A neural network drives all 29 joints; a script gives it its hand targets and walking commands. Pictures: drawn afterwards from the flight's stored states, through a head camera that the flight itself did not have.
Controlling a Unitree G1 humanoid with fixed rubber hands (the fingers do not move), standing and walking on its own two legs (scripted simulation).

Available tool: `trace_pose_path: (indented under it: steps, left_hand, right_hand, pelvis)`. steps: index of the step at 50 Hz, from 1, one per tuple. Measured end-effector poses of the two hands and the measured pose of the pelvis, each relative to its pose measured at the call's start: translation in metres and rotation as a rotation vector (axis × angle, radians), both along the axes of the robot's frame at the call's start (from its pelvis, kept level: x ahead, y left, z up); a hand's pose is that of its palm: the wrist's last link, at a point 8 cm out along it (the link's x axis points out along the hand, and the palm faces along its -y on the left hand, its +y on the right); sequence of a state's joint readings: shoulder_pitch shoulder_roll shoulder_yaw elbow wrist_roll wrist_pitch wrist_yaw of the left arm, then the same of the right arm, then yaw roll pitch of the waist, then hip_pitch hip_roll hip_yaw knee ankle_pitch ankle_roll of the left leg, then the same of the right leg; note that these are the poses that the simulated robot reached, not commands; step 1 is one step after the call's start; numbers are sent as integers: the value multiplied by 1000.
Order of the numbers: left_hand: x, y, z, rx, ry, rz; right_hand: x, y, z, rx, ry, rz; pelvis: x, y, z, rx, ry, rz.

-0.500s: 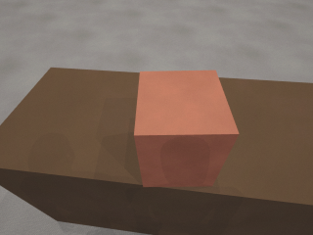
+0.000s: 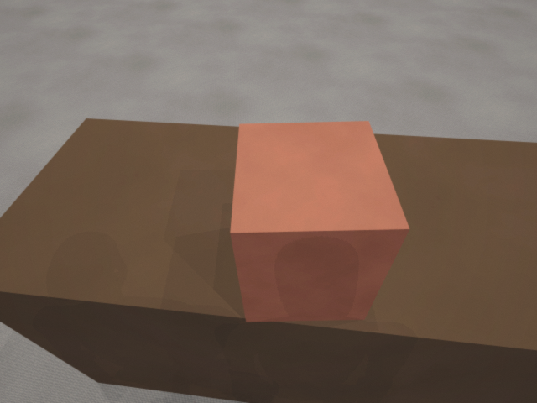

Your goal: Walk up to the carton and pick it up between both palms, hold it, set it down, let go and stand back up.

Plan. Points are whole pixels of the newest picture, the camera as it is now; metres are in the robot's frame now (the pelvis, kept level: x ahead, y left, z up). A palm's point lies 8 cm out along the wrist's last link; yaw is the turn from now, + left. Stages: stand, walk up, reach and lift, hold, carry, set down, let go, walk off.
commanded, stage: stand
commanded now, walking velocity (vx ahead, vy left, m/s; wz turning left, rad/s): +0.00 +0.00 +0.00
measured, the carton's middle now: (304, 226) +0.38 -0.04 +0.06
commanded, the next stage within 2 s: walk up in 0.50 s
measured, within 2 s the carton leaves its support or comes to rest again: neither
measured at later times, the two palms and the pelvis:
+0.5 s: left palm out of the picture -0.06 +0.19 -0.15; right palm out of the picture -0.04 -0.19 -0.15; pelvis -0.01 +0.00 +0.00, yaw +0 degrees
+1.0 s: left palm out of the picture -0.02 +0.23 -0.16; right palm out of the picture -0.01 -0.26 -0.16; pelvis -0.06 -0.01 -0.02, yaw +0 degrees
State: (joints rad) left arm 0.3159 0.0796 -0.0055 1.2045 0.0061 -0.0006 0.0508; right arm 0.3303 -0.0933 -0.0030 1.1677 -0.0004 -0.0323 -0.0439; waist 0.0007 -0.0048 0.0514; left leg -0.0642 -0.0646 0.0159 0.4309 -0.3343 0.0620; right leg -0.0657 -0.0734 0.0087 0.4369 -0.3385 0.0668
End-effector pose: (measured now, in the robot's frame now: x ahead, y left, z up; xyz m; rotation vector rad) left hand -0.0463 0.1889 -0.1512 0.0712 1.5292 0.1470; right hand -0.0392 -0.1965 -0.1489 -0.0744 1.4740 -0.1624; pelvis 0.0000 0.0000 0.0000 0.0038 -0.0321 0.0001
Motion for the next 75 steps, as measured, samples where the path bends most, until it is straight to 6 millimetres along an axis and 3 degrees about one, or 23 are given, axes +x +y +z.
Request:
trace_pose_path:
  steps: [35,49,56,61,67,75]
  left_hand:
    - [-15,-2,1,-3,19,4]
    - [20,39,-8,124,-157,-75]
    - [24,43,0,151,-257,-107]
    - [17,53,-1,147,-292,-111]
    - [8,64,-3,129,-293,-129]
    - [-38,41,4,85,-215,-146]
  right_hand:
    - [-9,3,0,8,5,12]
    - [23,-59,-9,-122,-138,101]
    - [31,-78,-7,-138,-213,130]
    - [15,-73,-6,-146,-229,155]
    - [-35,-51,-5,-115,-180,138]
    - [-85,-30,-7,-24,-94,84]
  pelvis:
    - [-8,1,0,2,5,1]
    - [-55,-5,-18,4,-19,-5]
    - [-82,-13,-20,-10,-32,-5]
    - [-98,-6,-23,-22,-35,9]
    - [-115,-1,-21,-6,-43,-20]
    - [-124,-6,-10,-7,-56,-35]
